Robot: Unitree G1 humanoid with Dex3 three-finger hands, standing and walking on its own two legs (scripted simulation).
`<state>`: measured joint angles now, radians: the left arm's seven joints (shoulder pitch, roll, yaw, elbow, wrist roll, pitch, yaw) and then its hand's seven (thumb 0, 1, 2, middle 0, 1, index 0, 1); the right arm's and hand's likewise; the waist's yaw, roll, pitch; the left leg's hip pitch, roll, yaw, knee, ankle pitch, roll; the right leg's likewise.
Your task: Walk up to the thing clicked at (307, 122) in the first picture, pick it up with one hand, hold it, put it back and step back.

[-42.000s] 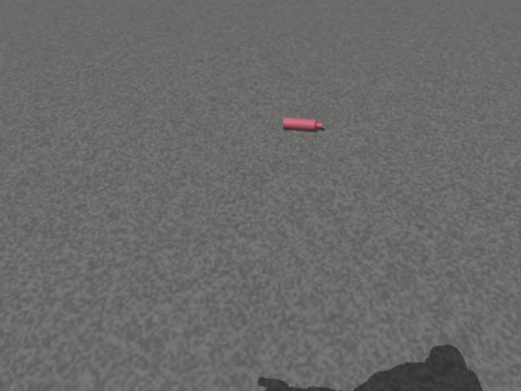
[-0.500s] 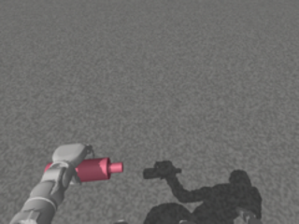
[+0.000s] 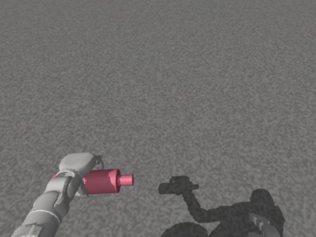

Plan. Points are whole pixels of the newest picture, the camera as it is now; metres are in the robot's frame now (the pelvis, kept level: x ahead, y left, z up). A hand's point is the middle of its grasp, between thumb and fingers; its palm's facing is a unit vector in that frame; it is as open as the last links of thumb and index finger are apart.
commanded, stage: hold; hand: left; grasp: from above
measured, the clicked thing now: (94, 181) +0.30 +0.20 -0.10
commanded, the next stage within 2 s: crouch in 1.30 s
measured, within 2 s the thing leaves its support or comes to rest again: neither
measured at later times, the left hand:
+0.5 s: hand (82, 182) +0.27 +0.21 -0.04, palm faces -0.48 -0.04 -0.88, open 9.5 cm
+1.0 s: hand (79, 181) +0.27 +0.22 -0.03, palm faces -0.49 -0.04 -0.87, open 9.5 cm
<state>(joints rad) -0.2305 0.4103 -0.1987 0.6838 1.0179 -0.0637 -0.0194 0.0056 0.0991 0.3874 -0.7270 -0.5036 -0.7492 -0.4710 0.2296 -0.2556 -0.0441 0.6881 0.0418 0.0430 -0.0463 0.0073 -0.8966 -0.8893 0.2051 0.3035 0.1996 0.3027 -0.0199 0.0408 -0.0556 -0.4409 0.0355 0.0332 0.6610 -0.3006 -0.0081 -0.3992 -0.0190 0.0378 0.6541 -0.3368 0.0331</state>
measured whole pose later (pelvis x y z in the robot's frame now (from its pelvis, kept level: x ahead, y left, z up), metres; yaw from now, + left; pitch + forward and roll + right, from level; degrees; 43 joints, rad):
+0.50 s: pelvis -0.01 -0.01 +0.01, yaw +0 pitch +2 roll +0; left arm -0.21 0.41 -0.21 0.64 1.01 -0.06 -0.04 0.00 0.10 0.39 -0.73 -0.50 -0.75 -0.47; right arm 0.21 -0.26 -0.04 0.68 0.05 0.06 -0.06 0.01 -0.90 -0.89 0.20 0.30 0.20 0.30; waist -0.01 0.05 -0.02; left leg -0.36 0.04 0.03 0.57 -0.24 -0.01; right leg -0.32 -0.02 0.04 0.58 -0.29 0.03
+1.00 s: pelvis -0.01 +0.00 +0.01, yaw +0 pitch +0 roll +0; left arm -0.22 0.42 -0.20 0.62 1.00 -0.06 -0.08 0.00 0.10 0.38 -0.74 -0.49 -0.76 -0.46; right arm 0.18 -0.25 -0.02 0.67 0.05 0.07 -0.06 0.01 -0.90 -0.89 0.20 0.30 0.20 0.30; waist 0.00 0.05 -0.01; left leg -0.30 0.03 0.04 0.52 -0.22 -0.01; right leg -0.27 -0.02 0.04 0.53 -0.26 0.03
